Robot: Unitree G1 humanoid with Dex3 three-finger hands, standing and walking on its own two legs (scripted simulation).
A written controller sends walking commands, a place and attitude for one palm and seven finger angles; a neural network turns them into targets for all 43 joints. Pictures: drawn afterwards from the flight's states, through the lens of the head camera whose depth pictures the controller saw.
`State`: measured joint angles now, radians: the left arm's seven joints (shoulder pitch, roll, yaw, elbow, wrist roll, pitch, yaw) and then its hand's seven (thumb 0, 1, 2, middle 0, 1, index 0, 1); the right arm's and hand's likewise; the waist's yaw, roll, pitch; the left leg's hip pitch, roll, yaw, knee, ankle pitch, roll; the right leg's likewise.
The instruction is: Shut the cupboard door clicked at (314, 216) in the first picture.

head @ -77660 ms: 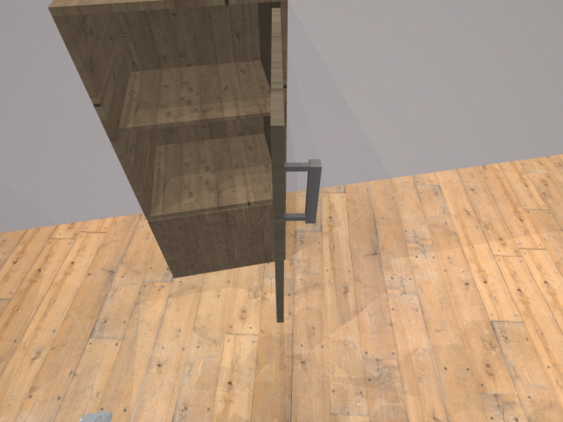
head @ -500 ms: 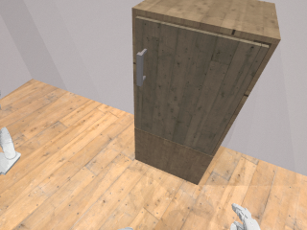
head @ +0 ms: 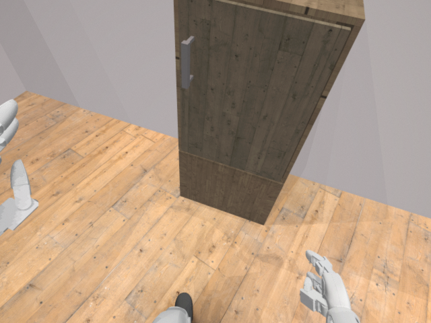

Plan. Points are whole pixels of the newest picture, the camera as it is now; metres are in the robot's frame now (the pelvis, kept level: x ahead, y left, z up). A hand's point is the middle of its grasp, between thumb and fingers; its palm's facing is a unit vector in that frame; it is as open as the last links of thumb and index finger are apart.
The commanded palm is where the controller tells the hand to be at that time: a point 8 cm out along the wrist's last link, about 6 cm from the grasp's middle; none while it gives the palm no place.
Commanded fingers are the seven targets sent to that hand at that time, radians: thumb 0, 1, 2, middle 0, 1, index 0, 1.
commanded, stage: stop stepping back and stand still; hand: left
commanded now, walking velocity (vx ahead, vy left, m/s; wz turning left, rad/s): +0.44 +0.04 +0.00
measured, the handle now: (188, 62) +0.77 +0.12 +0.07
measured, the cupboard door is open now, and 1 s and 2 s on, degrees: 0 0 0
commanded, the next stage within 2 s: let the arm hang, fingers relaxed in 0.82 s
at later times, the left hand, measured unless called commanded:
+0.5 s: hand out of the picture +0.13 +0.28 +0.19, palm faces +0.38 -0.79 -0.47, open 7.4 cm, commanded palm +0.08 +0.33 +0.20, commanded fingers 0.00 0.90 0.90 -0.20 -0.30 -0.20 -0.30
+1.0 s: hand out of the picture +0.17 +0.32 +0.10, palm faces +0.30 -0.82 -0.49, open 7.4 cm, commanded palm none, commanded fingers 0.00 0.90 0.90 -0.20 -0.30 -0.20 -0.30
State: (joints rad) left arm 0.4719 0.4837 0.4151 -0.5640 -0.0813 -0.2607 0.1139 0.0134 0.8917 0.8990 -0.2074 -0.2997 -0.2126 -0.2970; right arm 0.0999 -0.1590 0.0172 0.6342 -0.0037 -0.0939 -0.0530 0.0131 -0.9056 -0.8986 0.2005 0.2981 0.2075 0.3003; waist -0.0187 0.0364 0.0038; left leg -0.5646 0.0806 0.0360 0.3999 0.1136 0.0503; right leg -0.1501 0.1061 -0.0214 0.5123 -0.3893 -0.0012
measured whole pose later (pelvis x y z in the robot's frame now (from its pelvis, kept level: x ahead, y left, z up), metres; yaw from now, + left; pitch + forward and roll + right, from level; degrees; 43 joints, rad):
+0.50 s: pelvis -0.06 +0.03 +0.02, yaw -1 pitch +0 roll -2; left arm 0.63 0.47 0.42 -0.53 -0.05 -0.20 0.16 0.01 0.89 0.90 -0.21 -0.30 -0.21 -0.30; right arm 0.29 -0.17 0.03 0.65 -0.02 -0.08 -0.06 0.01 -0.90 -0.90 0.20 0.30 0.21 0.30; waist -0.04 0.00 -0.07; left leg -0.44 -0.02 0.00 0.60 -0.27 0.00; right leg -0.17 0.06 -0.02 0.47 -0.30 -0.05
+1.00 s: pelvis -0.04 +0.05 +0.01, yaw +0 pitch +0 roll -2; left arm 0.41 0.38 0.25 -0.11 0.01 -0.10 0.07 0.00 0.90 0.90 -0.20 -0.30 -0.21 -0.30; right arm 0.22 -0.24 0.01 0.73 0.00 -0.09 -0.01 0.01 -0.90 -0.90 0.20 0.30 0.21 0.30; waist 0.01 0.08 -0.07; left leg -0.39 0.00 0.02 0.59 -0.21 0.04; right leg -0.21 0.06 -0.04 0.54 -0.33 -0.04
